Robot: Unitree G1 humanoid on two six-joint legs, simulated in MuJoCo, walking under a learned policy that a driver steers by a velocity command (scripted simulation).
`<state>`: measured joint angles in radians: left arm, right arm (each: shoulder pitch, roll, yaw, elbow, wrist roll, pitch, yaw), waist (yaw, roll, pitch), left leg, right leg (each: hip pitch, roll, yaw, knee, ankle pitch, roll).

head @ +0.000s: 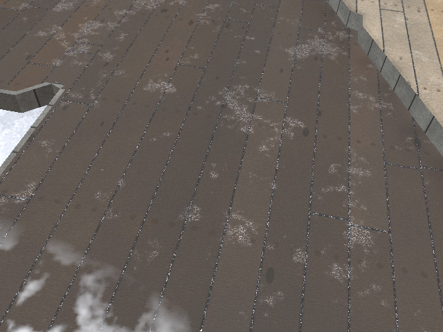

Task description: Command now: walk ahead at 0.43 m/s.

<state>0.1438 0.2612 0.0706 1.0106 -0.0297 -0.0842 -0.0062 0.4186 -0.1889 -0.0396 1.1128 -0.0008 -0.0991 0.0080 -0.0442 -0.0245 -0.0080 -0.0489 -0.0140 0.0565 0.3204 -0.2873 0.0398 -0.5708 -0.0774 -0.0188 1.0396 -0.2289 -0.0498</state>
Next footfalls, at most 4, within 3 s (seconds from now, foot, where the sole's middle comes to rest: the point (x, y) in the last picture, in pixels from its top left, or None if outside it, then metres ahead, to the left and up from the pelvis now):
0.28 right None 0.34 -0.15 -0.78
0.82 left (179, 293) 0.65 0.11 -0.78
1.36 right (265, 228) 0.89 -0.20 -0.78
1.92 left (230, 152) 1.27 -0.09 -0.78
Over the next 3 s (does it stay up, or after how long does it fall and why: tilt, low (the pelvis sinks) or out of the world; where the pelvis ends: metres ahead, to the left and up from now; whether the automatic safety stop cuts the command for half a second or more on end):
stays up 1.68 -0.14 -0.02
